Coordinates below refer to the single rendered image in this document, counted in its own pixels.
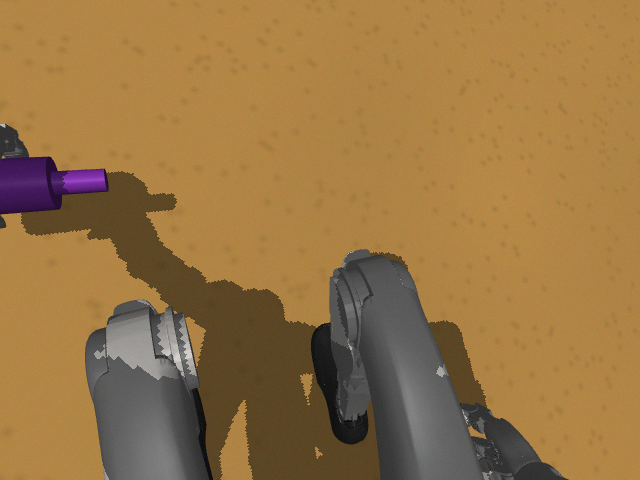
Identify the bottle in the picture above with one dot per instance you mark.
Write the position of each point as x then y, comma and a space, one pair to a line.
34, 184

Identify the right robot hand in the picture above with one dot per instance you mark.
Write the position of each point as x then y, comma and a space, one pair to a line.
504, 451

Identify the right robot foot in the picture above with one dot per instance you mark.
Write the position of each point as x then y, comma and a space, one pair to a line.
348, 432

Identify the right robot arm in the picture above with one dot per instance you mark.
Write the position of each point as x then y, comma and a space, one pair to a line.
538, 471

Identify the left robot hand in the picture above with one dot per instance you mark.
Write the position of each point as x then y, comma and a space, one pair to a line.
10, 147

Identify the left robot foot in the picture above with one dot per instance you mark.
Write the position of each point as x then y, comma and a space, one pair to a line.
202, 425

